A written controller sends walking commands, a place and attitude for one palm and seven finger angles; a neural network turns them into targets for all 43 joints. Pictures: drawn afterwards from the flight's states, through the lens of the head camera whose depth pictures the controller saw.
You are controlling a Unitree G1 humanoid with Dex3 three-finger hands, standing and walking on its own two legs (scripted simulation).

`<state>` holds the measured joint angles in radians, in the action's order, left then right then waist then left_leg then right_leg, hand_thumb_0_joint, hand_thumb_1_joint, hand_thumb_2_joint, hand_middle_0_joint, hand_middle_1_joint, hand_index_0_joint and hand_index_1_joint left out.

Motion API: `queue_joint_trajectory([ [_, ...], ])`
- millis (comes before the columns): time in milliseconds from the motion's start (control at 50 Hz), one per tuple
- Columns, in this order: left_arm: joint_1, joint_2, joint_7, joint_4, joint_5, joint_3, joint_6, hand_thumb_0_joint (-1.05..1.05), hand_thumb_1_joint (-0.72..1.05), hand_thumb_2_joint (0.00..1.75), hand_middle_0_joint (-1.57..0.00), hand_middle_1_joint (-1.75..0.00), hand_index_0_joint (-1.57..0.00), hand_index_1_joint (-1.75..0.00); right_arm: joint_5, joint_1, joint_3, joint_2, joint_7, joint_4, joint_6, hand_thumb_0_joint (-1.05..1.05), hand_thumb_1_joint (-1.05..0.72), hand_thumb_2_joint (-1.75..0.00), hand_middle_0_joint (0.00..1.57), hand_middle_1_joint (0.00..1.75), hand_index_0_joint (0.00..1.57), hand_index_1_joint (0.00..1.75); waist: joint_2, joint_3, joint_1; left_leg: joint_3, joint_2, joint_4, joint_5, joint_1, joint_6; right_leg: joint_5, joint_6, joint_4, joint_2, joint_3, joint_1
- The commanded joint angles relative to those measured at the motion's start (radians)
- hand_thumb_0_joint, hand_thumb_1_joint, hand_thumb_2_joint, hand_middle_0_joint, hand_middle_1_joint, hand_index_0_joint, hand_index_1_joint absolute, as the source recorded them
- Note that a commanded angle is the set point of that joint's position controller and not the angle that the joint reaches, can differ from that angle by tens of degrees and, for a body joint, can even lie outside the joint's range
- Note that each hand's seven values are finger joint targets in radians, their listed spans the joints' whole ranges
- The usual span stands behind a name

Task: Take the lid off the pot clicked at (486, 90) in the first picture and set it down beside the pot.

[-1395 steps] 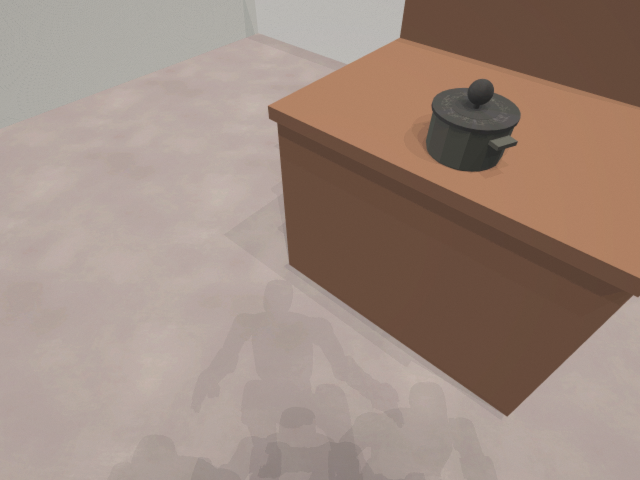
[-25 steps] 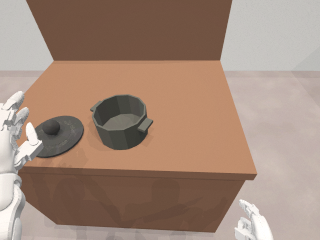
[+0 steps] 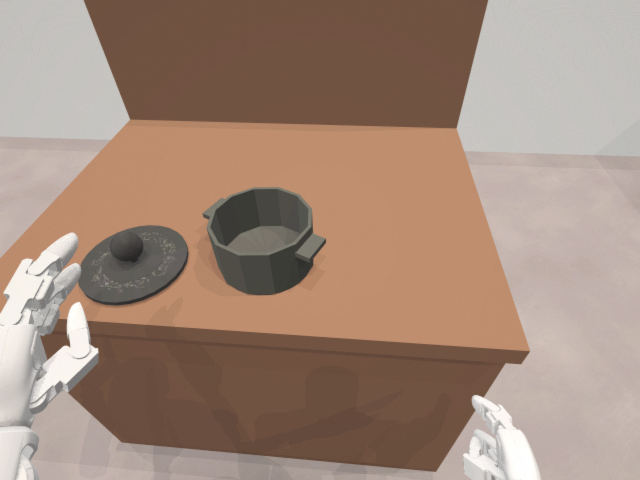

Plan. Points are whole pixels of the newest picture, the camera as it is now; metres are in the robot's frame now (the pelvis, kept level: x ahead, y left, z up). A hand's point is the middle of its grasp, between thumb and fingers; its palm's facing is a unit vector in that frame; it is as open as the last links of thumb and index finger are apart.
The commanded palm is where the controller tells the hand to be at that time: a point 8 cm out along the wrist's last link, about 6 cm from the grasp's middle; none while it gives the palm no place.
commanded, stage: draw the hand back to the body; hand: left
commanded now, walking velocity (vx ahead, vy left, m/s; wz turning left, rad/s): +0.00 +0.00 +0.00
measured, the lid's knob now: (126, 246) +0.45 +0.41 +0.00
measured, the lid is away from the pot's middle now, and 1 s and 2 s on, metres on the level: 0.24 0.24 0.24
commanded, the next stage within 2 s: step back with the hand held close in 0.04 s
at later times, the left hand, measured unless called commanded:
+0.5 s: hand (73, 362) +0.17 +0.26 +0.15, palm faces +0.24 -0.85 -0.46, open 7.4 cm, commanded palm +0.11 +0.31 +0.18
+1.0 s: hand (6, 416) +0.11 +0.28 +0.16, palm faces +0.34 -0.83 -0.44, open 7.4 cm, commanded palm +0.05 +0.33 +0.18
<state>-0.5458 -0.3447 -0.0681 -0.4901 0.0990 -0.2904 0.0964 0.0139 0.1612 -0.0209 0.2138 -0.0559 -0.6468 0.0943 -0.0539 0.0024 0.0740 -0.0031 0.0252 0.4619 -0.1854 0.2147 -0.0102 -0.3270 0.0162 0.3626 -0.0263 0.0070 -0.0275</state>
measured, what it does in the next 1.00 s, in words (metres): shifts its weight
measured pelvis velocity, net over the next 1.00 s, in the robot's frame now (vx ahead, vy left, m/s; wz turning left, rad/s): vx -0.08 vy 0.05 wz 0.02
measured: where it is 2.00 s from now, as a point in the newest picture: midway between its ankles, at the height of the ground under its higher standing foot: outside the picture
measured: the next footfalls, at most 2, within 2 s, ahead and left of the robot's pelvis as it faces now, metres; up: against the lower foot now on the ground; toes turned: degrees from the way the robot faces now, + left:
left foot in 1.56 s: -0.03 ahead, +0.16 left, +0.00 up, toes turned +1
right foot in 1.82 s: -0.20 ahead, -0.06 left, +0.00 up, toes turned -6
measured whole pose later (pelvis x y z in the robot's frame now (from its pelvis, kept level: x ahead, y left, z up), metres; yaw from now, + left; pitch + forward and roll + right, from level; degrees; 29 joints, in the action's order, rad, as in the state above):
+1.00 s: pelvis -0.08 +0.05 -0.02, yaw +1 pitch +1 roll -4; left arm -0.62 -0.39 -0.12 -0.67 0.08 -0.38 0.20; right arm 0.04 0.19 0.01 0.20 -0.08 -0.54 0.09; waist -0.04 0.06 0.01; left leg 0.00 0.02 0.63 -0.15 0.52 0.05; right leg -0.32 -0.03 0.59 -0.01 -0.02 0.29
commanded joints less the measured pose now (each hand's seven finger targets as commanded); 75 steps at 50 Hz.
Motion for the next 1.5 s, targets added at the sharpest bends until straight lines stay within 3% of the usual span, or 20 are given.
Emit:
queue_joint_trajectory([
  [0,0.083,-0.16,-0.022,-0.197,-0.001,-0.105,0.076,0.0,0.9,0.9,-0.2,-0.3,-0.2,-0.3,-0.006,-0.162,0.037,0.102,-0.008,0.164,0.069,0.0,-0.9,-0.9,0.2,0.3,0.2,0.3,-0.005,-0.034,-0.014,0.027,-0.006,-0.031,0.095,-0.227,0.047,0.248,0.003,-0.094,-0.001,-0.044,0.268],
  [120,0.092,-0.169,-0.022,-0.214,-0.003,-0.108,0.077,0.0,0.9,0.9,-0.2,-0.3,-0.2,-0.3,-0.009,-0.164,0.035,0.103,-0.009,0.166,0.07,0.0,-0.9,-0.9,0.2,0.3,0.2,0.3,-0.001,-0.04,-0.008,0.02,-0.006,-0.035,0.086,-0.227,0.048,0.229,0.004,-0.103,0.002,-0.04,0.257],
  [140,0.2,-0.305,-0.029,-0.308,0.005,-0.253,0.109,0.0,0.9,0.9,-0.2,-0.3,-0.2,-0.3,0.006,-0.117,0.035,0.12,-0.009,0.194,0.032,0.0,-0.9,-0.9,0.2,0.3,0.2,0.3,0.036,0.041,-0.033,0.002,0.014,0.041,0.004,-0.135,0.067,0.329,-0.003,-0.128,0.076,0.061,0.333],
  [160,0.108,-0.205,-0.016,-0.204,0.004,-0.174,0.115,0.0,0.9,0.9,-0.2,-0.3,-0.2,-0.3,-0.001,-0.115,0.024,0.091,-0.01,0.154,0.012,0.0,-0.9,-0.9,0.2,0.3,0.2,0.3,0.089,0.042,-0.058,-0.006,0.009,0.093,-0.008,-0.097,0.069,0.396,0.007,-0.111,0.115,0.063,0.338],
  [180,0.112,-0.232,-0.017,-0.208,0.019,-0.19,0.129,0.0,0.9,0.9,-0.2,-0.3,-0.2,-0.3,0.007,-0.08,0.032,0.096,-0.003,0.158,0.006,0.0,-0.9,-0.9,0.2,0.3,0.2,0.3,0.096,0.02,-0.051,-0.017,0.003,0.102,0.007,-0.08,0.062,0.464,0.016,-0.078,0.147,0.068,0.337],
  [200,0.047,-0.163,-0.006,-0.184,-0.001,-0.143,0.125,0.0,0.9,0.9,-0.2,-0.3,-0.2,-0.3,0.003,-0.097,0.032,0.091,-0.005,0.17,0.0,0.0,-0.9,-0.9,0.2,0.3,0.2,0.3,0.09,-0.004,-0.069,-0.008,0.013,0.101,0.025,-0.1,0.067,0.482,0.015,-0.042,0.144,0.061,0.336],
  [260,0.004,-0.174,-0.002,-0.246,-0.005,-0.151,0.121,0.0,0.9,0.9,-0.2,-0.3,-0.2,-0.3,0.012,-0.09,0.052,0.115,-0.013,0.226,-0.011,0.0,-0.9,-0.9,0.2,0.3,0.2,0.3,-0.01,-0.068,-0.06,-0.017,0.035,0.056,0.147,-0.113,0.079,0.445,-0.011,0.049,0.1,0.005,0.316],
  [420,-0.115,-0.215,-0.027,-0.36,0.0,-0.201,0.125,0.0,0.9,0.9,-0.2,-0.3,-0.2,-0.3,0.027,-0.083,0.064,0.112,-0.015,0.275,-0.028,0.0,-0.9,-0.9,0.2,0.3,0.2,0.3,-0.02,-0.134,-0.052,-0.067,0.079,0.049,0.233,-0.047,0.077,0.316,-0.015,0.099,0.072,-0.005,0.303],
  [560,-0.161,-0.225,-0.049,-0.398,-0.002,-0.232,0.146,0.0,0.9,0.9,-0.2,-0.3,-0.2,-0.3,0.019,-0.048,0.081,0.132,-0.021,0.282,0.017,0.0,-0.9,-0.9,0.2,0.3,0.2,0.3,-0.141,-0.137,-0.051,-0.165,0.134,-0.103,-0.068,0.039,0.084,-0.021,-0.028,0.161,0.009,-0.043,0.315],
  [660,-0.147,-0.205,-0.055,-0.371,-0.007,-0.216,0.148,0.0,0.9,0.9,-0.2,-0.3,-0.2,-0.3,0.024,-0.034,0.082,0.129,-0.029,0.277,0.033,0.0,-0.9,-0.9,0.2,0.3,0.2,0.3,-0.02,-0.074,-0.069,-0.126,0.092,-0.069,-0.333,0.134,0.06,-0.007,-0.002,0.084,0.046,-0.028,0.34],
  [780,-0.108,-0.229,-0.068,-0.389,-0.008,-0.23,0.162,0.0,0.9,0.9,-0.2,-0.3,-0.2,-0.3,0.021,-0.033,0.08,0.115,-0.034,0.252,0.042,0.0,-0.9,-0.9,0.2,0.3,0.2,0.3,0.061,-0.109,-0.078,-0.09,0.069,0.055,-0.195,0.067,0.055,0.134,0.016,0.096,0.109,0.026,0.412],
  [920,-0.087,-0.191,-0.068,-0.397,-0.021,-0.201,0.172,0.0,0.9,0.9,-0.2,-0.3,-0.2,-0.3,0.019,-0.049,0.077,0.123,-0.031,0.268,0.05,0.0,-0.9,-0.9,0.2,0.3,0.2,0.3,-0.126,-0.034,-0.071,-0.173,0.126,-0.11,-0.455,0.22,0.069,-0.063,-0.007,0.16,0.013,-0.042,0.377],
  [1080,-0.116,-0.229,-0.072,-0.421,-0.012,-0.234,0.2,0.0,0.9,0.9,-0.2,-0.3,-0.2,-0.3,0.013,-0.035,0.088,0.109,-0.026,0.245,0.051,0.0,-0.9,-0.9,0.2,0.3,0.2,0.3,0.04,-0.143,-0.074,-0.087,0.08,0.085,-0.201,0.11,0.048,0.18,0.031,0.123,0.107,0.057,0.407],
  [1220,-0.08,-0.218,-0.071,-0.417,-0.021,-0.233,0.215,0.0,0.9,0.9,-0.2,-0.3,-0.2,-0.3,0.006,-0.048,0.095,0.128,-0.026,0.251,0.053,0.0,-0.9,-0.9,0.2,0.3,0.2,0.3,-0.166,-0.085,-0.074,-0.203,0.177,-0.137,-0.504,0.266,0.073,-0.093,-0.001,0.267,-0.01,-0.044,0.363],
  [1280,-0.109,-0.243,-0.071,-0.421,-0.017,-0.26,0.217,0.0,0.9,0.9,-0.2,-0.3,-0.2,-0.3,0.0,-0.024,0.107,0.125,-0.018,0.237,0.053,0.0,-0.9,-0.9,0.2,0.3,0.2,0.3,-0.167,-0.136,-0.068,-0.216,0.214,-0.176,-0.482,0.268,0.074,-0.15,0.007,0.303,-0.028,-0.056,0.308],
  [1340,-0.089,-0.227,-0.065,-0.414,-0.023,-0.221,0.22,0.0,0.9,0.9,-0.2,-0.3,-0.2,-0.3,0.002,-0.01,0.106,0.109,-0.016,0.231,0.039,0.0,-0.9,-0.9,0.2,0.3,0.2,0.3,-0.006,-0.117,-0.081,-0.07,0.114,0.097,-0.422,0.203,0.023,-0.084,0.058,0.103,0.088,0.021,0.404],
  [1380,-0.038,-0.257,-0.073,-0.434,-0.023,-0.228,0.211,0.0,0.9,0.9,-0.2,-0.3,-0.2,-0.3,0.003,-0.022,0.101,0.082,-0.017,0.213,0.035,0.0,-0.9,-0.9,0.2,0.3,0.2,0.3,0.259,-0.099,-0.082,0.021,-0.048,0.579,-0.343,0.114,-0.03,-0.023,0.173,-0.093,0.348,0.311,0.637],
  [1400,-0.014,-0.221,-0.073,-0.391,-0.029,-0.197,0.185,0.0,0.9,0.9,-0.2,-0.3,-0.2,-0.3,-0.004,-0.043,0.095,0.067,-0.009,0.197,0.023,0.0,-0.9,-0.9,0.2,0.3,0.2,0.3,0.298,-0.081,-0.09,-0.011,-0.034,0.724,-0.341,0.15,-0.019,0.197,0.195,-0.077,0.397,0.285,0.631],
  [1440,0.041,-0.23,-0.07,-0.399,-0.039,-0.192,0.172,0.0,0.9,0.9,-0.2,-0.3,-0.2,-0.3,0.005,-0.083,0.075,0.044,-0.002,0.21,0.006,0.0,-0.9,-0.9,0.2,0.3,0.2,0.3,0.273,-0.051,-0.103,-0.056,0.009,0.656,-0.379,0.222,-0.004,0.549,0.148,0.081,0.356,0.161,0.523],
  [1480,0.029,-0.245,-0.078,-0.395,-0.041,-0.214,0.184,0.0,0.9,0.9,-0.2,-0.3,-0.2,-0.3,0.018,-0.097,0.063,0.061,-0.011,0.203,0.002,0.0,-0.9,-0.9,0.2,0.3,0.2,0.3,0.128,-0.044,-0.117,-0.032,0.003,0.212,-0.266,0.197,0.001,0.63,0.059,0.264,0.278,0.081,0.435],
])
